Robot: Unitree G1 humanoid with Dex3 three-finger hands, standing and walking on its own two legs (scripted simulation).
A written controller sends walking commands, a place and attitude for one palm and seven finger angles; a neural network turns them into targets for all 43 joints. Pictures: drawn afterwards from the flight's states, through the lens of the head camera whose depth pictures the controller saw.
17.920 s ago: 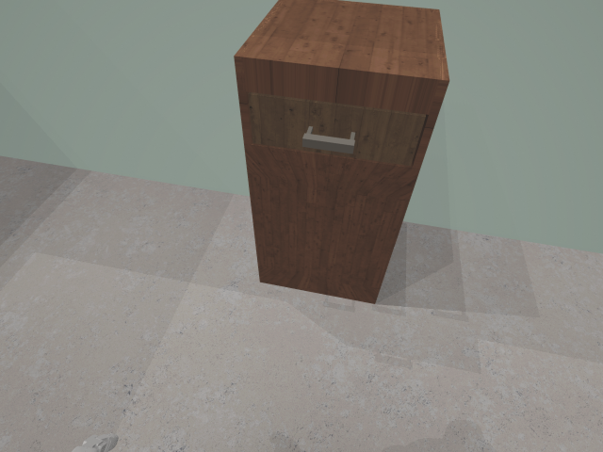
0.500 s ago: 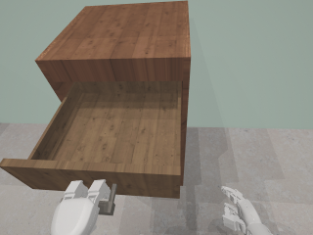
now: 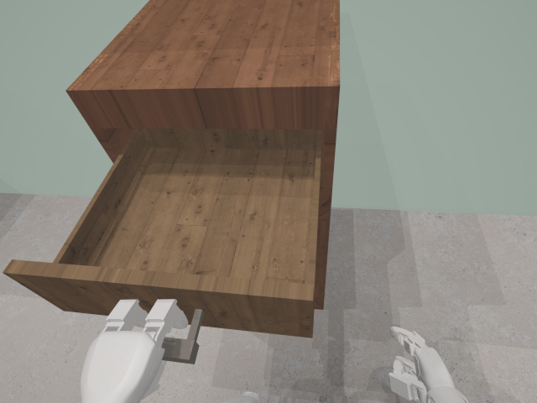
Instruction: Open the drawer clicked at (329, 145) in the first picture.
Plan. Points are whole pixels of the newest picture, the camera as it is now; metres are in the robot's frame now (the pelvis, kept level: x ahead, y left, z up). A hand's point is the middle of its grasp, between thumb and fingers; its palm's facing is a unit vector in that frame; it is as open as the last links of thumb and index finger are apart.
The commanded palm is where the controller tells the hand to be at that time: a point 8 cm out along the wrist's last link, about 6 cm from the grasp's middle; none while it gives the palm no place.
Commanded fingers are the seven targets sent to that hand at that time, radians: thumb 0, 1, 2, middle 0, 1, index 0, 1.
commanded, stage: open the thumb to release the handle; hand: left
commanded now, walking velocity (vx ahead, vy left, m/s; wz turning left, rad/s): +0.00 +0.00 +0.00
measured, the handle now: (156, 330) +0.21 +0.18 +0.04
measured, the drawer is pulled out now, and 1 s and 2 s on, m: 0.30 0.29 0.29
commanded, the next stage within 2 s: lift the hand off the handle in 0.26 s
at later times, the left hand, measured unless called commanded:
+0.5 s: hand (151, 368) +0.17 +0.18 +0.02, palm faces +0.04 -0.13 -0.99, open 13.5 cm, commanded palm +0.15 +0.19 +0.07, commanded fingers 0.00 -0.50 0.30 -0.30 -1.20 -0.30 -1.20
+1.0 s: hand (143, 350) +0.18 +0.18 +0.04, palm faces +0.02 -0.17 -0.99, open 13.5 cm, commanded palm +0.16 +0.19 +0.12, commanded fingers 0.00 -0.50 0.30 -0.30 -1.20 -0.30 -1.20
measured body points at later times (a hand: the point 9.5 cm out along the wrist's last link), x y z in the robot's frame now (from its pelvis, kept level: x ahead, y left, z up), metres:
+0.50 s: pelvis -0.02 +0.00 +0.01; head +0.00 -0.04 +0.46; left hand +0.16 +0.18 +0.07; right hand +0.19 -0.23 -0.09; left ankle +0.01 +0.12 -0.67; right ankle -0.03 -0.05 -0.67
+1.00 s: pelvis -0.02 +0.02 +0.03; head -0.01 -0.02 +0.48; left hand +0.18 +0.19 +0.10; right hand +0.20 -0.19 -0.06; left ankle +0.01 +0.12 -0.67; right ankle -0.03 -0.05 -0.67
